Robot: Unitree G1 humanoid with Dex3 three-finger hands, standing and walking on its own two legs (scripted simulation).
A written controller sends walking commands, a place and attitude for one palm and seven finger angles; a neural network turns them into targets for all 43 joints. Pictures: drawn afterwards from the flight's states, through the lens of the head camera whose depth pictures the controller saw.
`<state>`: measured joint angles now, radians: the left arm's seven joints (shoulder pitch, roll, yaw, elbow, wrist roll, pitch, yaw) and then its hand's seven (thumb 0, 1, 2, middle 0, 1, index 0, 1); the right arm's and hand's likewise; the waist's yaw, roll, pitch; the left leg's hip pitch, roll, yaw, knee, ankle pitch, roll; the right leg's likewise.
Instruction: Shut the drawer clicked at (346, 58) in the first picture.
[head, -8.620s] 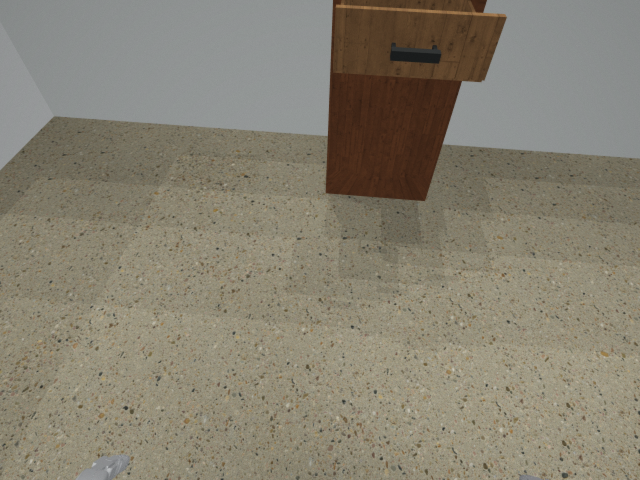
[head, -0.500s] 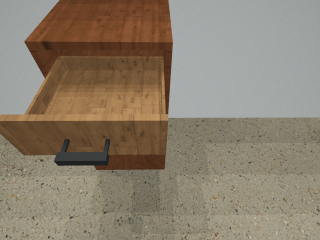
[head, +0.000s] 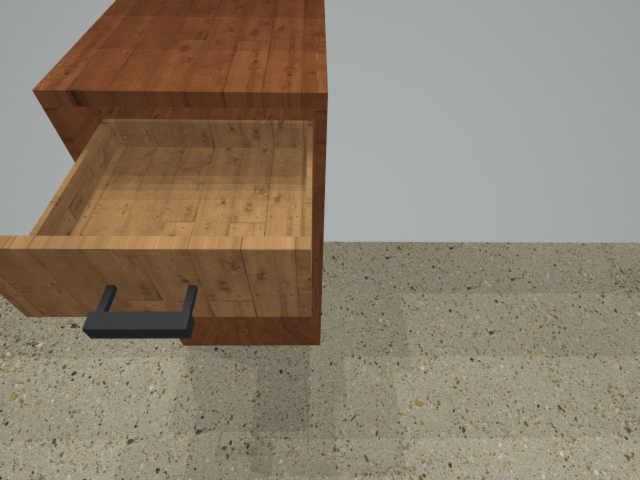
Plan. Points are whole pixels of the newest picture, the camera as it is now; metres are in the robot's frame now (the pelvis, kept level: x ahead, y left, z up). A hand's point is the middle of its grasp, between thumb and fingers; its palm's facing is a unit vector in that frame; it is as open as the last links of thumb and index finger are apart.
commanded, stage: come to a stop and stand still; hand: left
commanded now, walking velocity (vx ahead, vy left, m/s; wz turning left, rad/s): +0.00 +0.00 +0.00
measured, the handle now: (145, 308) +0.30 +0.24 +0.04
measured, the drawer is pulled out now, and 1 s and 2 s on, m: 0.29 0.29 0.29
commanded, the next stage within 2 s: look again from close up in 0.14 s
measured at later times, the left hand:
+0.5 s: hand out of the picture -0.01 +0.17 -0.18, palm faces +0.02 -0.98 -0.18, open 7.3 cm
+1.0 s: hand (163, 475) +0.14 +0.19 -0.04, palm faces +0.27 -0.95 -0.18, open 7.0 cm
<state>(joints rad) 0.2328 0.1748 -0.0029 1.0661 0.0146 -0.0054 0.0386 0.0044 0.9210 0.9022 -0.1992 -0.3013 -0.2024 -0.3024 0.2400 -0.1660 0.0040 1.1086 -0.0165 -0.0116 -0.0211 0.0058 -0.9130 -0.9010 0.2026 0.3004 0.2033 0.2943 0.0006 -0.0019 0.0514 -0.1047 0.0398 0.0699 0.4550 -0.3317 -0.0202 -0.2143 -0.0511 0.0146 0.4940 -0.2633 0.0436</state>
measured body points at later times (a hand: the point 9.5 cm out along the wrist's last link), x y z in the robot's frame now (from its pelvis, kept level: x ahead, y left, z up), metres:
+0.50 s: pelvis -0.01 +0.00 +0.00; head +0.00 +0.00 +0.45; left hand -0.01 +0.22 -0.16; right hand -0.02 -0.22 -0.16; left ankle -0.06 +0.13 -0.74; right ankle +0.00 -0.15 -0.74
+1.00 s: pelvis -0.03 +0.00 -0.01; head -0.02 -0.01 +0.44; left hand +0.12 +0.24 -0.03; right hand +0.05 -0.25 -0.13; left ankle -0.05 +0.13 -0.74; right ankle +0.00 -0.15 -0.74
